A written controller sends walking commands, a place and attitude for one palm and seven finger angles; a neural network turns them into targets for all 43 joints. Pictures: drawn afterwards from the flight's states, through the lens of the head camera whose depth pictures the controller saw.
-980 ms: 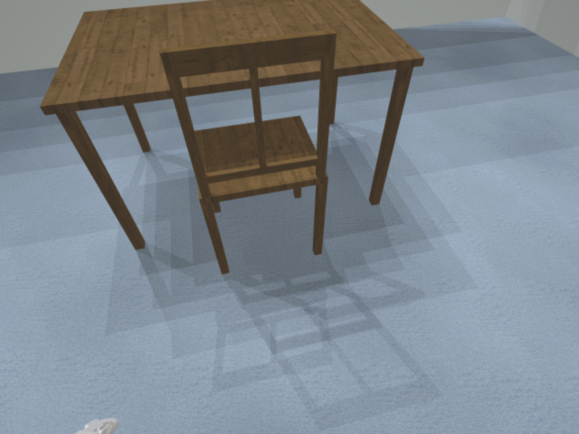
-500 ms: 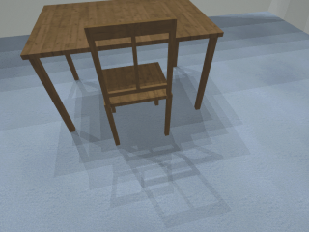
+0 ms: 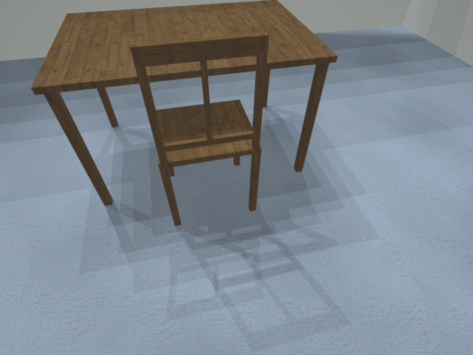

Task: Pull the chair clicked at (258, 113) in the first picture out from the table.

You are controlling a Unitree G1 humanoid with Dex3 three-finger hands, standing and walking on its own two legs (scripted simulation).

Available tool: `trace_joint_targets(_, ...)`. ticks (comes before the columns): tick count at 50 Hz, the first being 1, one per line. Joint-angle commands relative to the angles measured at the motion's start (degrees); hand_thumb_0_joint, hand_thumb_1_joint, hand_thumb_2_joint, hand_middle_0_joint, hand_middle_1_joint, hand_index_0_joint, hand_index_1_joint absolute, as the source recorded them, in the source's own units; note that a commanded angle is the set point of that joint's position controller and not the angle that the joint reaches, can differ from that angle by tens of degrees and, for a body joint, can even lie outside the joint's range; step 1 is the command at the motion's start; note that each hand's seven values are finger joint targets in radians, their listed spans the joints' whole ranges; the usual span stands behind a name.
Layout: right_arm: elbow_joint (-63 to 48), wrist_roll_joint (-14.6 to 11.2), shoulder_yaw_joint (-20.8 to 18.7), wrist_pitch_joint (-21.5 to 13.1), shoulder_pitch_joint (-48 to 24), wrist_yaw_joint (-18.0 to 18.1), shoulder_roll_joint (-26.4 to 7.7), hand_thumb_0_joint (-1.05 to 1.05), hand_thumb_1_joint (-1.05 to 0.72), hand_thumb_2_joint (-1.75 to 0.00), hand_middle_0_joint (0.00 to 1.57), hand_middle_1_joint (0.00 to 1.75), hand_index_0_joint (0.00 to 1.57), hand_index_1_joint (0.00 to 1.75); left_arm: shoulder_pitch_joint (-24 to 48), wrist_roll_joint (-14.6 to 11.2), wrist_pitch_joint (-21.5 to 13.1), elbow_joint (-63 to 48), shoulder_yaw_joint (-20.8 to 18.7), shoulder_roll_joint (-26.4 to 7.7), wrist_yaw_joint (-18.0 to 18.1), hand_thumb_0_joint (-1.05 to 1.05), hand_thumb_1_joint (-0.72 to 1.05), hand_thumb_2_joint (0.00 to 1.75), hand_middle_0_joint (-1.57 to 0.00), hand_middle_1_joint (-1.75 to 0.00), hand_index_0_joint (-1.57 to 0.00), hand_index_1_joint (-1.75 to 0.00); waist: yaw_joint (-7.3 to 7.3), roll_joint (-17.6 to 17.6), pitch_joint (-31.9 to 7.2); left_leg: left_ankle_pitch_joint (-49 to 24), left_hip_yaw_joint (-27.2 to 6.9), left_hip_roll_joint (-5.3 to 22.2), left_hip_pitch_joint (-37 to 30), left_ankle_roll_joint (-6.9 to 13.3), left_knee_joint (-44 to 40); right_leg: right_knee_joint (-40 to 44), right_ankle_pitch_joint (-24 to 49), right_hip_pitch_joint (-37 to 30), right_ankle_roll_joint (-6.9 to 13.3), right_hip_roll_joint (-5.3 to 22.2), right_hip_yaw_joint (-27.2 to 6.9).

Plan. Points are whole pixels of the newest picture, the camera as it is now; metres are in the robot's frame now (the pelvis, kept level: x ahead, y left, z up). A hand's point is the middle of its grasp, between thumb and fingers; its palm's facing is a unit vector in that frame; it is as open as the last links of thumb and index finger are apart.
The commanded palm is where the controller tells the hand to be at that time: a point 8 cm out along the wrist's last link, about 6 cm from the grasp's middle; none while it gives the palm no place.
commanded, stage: look at it before walking up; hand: left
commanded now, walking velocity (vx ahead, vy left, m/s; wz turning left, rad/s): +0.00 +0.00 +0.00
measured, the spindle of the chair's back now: (206, 103) +0.92 +0.16 -0.09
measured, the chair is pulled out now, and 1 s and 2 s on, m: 0.00 0.00 0.00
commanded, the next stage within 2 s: walk to a spot facing it in 0.46 s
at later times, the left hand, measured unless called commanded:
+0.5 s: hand out of the picture +0.06 +0.25 -0.16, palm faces -0.03 -0.94 -0.33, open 7.4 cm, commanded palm none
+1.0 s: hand out of the picture +0.06 +0.20 -0.18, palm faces -0.15 -0.96 -0.25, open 7.4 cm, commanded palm none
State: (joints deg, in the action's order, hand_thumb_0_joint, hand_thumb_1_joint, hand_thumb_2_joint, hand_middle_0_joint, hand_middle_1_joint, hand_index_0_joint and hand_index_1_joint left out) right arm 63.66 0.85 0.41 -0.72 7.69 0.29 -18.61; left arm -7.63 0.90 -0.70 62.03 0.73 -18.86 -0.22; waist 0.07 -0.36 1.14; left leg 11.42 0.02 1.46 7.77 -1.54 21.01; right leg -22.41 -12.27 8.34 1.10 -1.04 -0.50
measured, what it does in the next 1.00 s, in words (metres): stands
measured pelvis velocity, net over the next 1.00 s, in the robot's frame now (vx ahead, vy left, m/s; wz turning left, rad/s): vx -0.02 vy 0.00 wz -0.15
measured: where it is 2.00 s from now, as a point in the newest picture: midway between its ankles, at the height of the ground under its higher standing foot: outside the picture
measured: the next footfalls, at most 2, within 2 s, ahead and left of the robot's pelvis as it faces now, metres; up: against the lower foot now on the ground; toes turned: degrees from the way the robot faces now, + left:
right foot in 1.62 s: -0.01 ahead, -0.17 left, +0.00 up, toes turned -40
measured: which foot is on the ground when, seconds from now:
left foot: down 0.00-1.00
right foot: down 0.00-1.00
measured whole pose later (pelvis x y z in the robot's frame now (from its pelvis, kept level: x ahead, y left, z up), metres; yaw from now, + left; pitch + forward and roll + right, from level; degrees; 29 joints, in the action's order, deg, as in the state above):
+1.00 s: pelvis -0.02 +0.00 -0.02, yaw -9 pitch +0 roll +1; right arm 55.5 0.7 -3.0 2.2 10.7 1.1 -13.6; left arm -13.2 1.8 2.3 53.7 -1.3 -12.8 -0.6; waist -0.6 -0.6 3.7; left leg 24.1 5.0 3.5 18.5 -1.9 41.3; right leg -37.8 -16.4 20.8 1.3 -5.0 -8.0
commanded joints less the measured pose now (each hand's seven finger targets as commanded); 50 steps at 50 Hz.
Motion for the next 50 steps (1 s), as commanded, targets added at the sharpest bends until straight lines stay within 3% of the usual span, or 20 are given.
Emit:
trace_joint_targets(1, -3.58, -0.23, -2.06, -1.28, -2.18, 0.61, -11.02, 0.00, -0.90, -0.90, 0.20, 0.30, 0.20, 0.30, 1.64, -0.21, -1.04, -3.36, -2.74, -11.71, 0.92, 0.00, 0.90, 0.90, -0.20, -0.30, -0.20, -0.30, -0.04, 0.81, -2.26, -6.10, -5.03, 5.29, -0.72, 2.76, -3.10, 4.65, 5.30, 1.65, 0.88, 7.24, -6.77)
trace_joint_targets(20, -3.00, -0.34, -2.01, -1.46, -2.17, 0.59, -11.18, 0.00, -0.90, -0.90, 0.20, 0.30, 0.20, 0.30, 0.78, -0.25, -1.11, -2.66, -2.60, -11.46, 0.93, 0.00, 0.90, 0.90, -0.20, -0.30, -0.20, -0.30, -0.11, 0.87, -3.13, -7.56, -5.26, 5.48, -1.49, 2.84, -3.70, 4.76, 6.96, 0.62, 0.49, 7.50, -6.13)
trace_joint_targets(30, -2.95, -0.28, -2.28, -1.49, -1.78, 0.80, -11.64, 0.00, -0.90, -0.90, 0.20, 0.30, 0.20, 0.30, 1.06, -0.17, -0.87, -2.85, -2.87, -11.82, 0.88, 0.00, 0.90, 0.90, -0.20, -0.30, -0.20, -0.30, -0.01, 0.28, -1.73, -7.07, -4.56, 5.86, -1.79, 2.72, -3.59, 4.48, 7.71, 2.00, 0.69, 6.92, -7.00)
trace_joint_targets(31, -3.18, -0.29, -2.45, -1.38, -1.28, 0.89, -11.08, 0.00, -0.90, -0.90, 0.20, 0.30, 0.20, 0.30, 0.54, -0.10, -0.61, -3.21, -3.07, -11.45, 0.83, 0.00, 0.90, 0.90, -0.20, -0.30, -0.20, -0.30, 0.03, 0.35, -2.08, -7.33, -3.70, 6.06, -2.35, 2.68, -2.38, 3.61, 9.08, 2.77, 0.88, 6.77, -7.63)
trace_joint_targets(34, -3.86, -0.19, -2.00, -0.32, 2.21, 1.23, -5.37, 0.00, -0.90, -0.90, 0.20, 0.30, 0.20, 0.30, -2.55, -0.15, 1.09, -3.65, -2.62, -6.20, 1.05, 0.00, 0.90, 0.90, -0.20, -0.30, -0.20, -0.30, 0.27, 0.78, -2.48, -6.83, -0.99, 6.46, -2.06, 1.78, 0.73, -0.14, 12.02, 5.25, 0.26, 6.36, -8.53)
trace_joint_targets(43, -11.39, -0.05, -5.00, 0.85, 1.90, 1.47, -6.01, 0.00, -0.90, -0.90, 0.20, 0.30, 0.20, 0.30, -6.16, 0.44, 2.55, -10.24, -4.51, -4.85, 0.15, 0.00, 0.90, 0.90, -0.20, -0.30, -0.20, -0.30, -0.66, -1.92, -1.73, 2.34, -0.42, 10.62, 2.62, 3.78, 5.11, -11.14, 7.86, 13.59, 0.45, 2.16, -9.72)
trace_joint_targets(45, -12.71, -0.08, -5.41, 0.91, 0.86, 1.35, -5.27, 0.00, -0.90, -0.90, 0.20, 0.30, 0.20, 0.30, -7.56, 0.53, 2.42, -10.94, -4.87, -4.87, 0.09, 0.00, 0.90, 0.90, -0.20, -0.30, -0.20, -0.30, -1.33, -0.67, -2.48, 4.41, 1.35, 9.69, 4.01, 3.22, 8.76, -10.78, 8.77, 13.66, 0.98, 2.85, -11.76)
trace_joint_targets(46, -13.39, -0.14, -5.56, 1.15, 0.83, 1.24, -4.25, 0.00, -0.90, -0.90, 0.20, 0.30, 0.20, 0.30, -8.03, 0.70, 2.31, -11.34, -5.14, -5.61, 0.20, 0.00, 0.90, 0.90, -0.20, -0.30, -0.20, -0.30, -1.42, 3.35, -3.14, 7.45, 3.27, 7.35, 5.35, 2.17, 13.07, -8.29, 8.49, 13.52, 1.94, 4.56, -15.50)
trace_joint_targets(47, -13.91, -0.29, -5.48, 1.29, 1.09, 1.20, -2.53, 0.00, -0.90, -0.90, 0.20, 0.30, 0.20, 0.30, -8.33, 0.86, 2.15, -11.60, -5.53, -6.99, 0.43, 0.00, 0.90, 0.90, -0.20, -0.30, -0.20, -0.30, -1.45, 8.90, -3.89, 11.23, 5.78, 3.58, 8.29, 0.78, 19.52, -3.82, 8.77, 11.84, 4.05, 8.53, -22.81)
trace_joint_targets(48, -14.69, -0.38, -5.15, 1.50, 0.49, 1.20, -0.88, 0.00, -0.90, -0.90, 0.20, 0.30, 0.20, 0.30, -9.50, 0.78, 2.02, -11.81, -6.08, -8.85, 0.83, 0.00, 0.90, 0.90, -0.20, -0.30, -0.20, -0.30, -2.42, 13.92, -2.63, 16.69, 4.97, -0.47, 14.61, -0.50, 25.93, 1.33, 10.72, 8.85, 7.40, 13.12, -32.08)
trace_joint_targets(49, -15.50, -0.39, -5.07, 1.45, -1.03, 1.30, -0.83, 0.00, -0.90, -0.90, 0.20, 0.30, 0.20, 0.30, -10.99, 0.63, 2.11, -12.07, -6.69, -9.14, 1.33, 0.00, 0.90, 0.90, -0.20, -0.30, -0.20, -0.30, -3.96, 13.80, -2.26, 20.96, 0.99, -0.77, 19.95, -0.41, 32.67, 3.28, 13.67, 4.92, 10.57, 15.05, -35.87)
trace_joint_targets(50, -15.57, -0.48, -5.11, 1.02, -0.98, 1.39, -1.21, 0.00, -0.90, -0.90, 0.20, 0.30, 0.20, 0.30, -10.19, 0.52, 2.00, -12.10, -6.77, -8.31, 1.62, 0.00, 0.90, 0.90, -0.20, -0.30, -0.20, -0.30, -2.96, 11.46, -2.87, 19.77, -1.62, -0.03, 21.63, -0.26, 35.33, 1.68, 18.84, 2.39, 11.82, 14.37, -35.03)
